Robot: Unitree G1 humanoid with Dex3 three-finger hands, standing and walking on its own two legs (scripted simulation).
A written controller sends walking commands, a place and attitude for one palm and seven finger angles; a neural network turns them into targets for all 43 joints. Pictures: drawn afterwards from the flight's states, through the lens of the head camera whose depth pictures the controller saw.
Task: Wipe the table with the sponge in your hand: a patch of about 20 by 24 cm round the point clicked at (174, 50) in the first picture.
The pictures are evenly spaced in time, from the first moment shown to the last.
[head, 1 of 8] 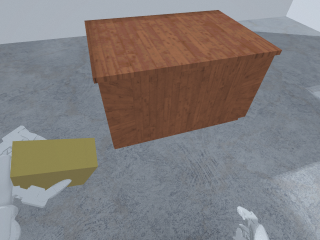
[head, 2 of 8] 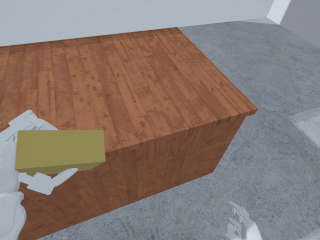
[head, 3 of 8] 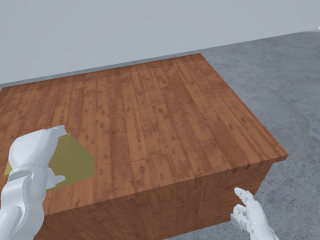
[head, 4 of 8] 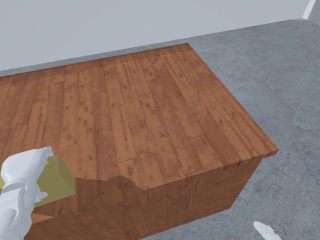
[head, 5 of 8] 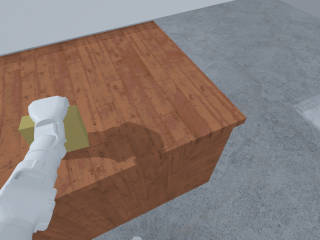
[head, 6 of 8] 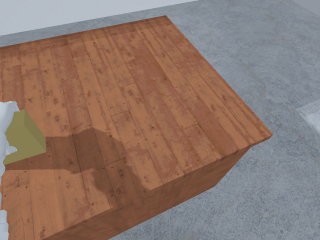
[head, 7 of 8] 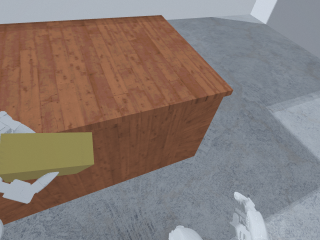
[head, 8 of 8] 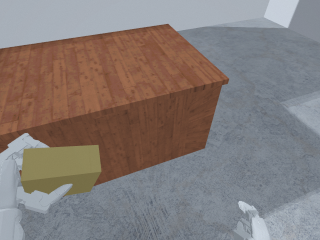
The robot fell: no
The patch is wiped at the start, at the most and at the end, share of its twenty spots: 0.00 1.00 1.00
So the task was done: yes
